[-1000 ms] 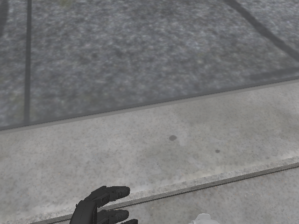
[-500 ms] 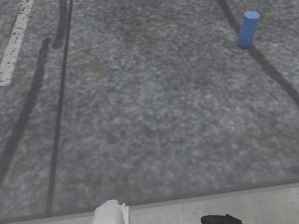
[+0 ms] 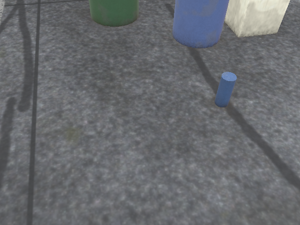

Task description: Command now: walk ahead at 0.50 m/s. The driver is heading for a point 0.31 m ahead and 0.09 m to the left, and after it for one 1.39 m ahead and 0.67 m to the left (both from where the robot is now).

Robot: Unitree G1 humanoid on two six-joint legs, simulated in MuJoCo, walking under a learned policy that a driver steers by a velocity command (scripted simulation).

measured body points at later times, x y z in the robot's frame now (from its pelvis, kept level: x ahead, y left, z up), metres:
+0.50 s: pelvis +0.30 -0.05 +0.00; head +0.32 -0.05 +0.45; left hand +0.32 +0.22 -0.13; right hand +0.47 -0.30 -0.12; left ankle +0.32 +0.12 -0.65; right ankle +0.30 -0.15 -0.75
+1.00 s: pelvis +0.56 +0.08 +0.00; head +0.59 +0.11 +0.44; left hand +0.62 +0.39 -0.10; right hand +0.74 -0.14 -0.12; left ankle +0.55 +0.15 -0.75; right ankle +0.65 -0.08 -0.66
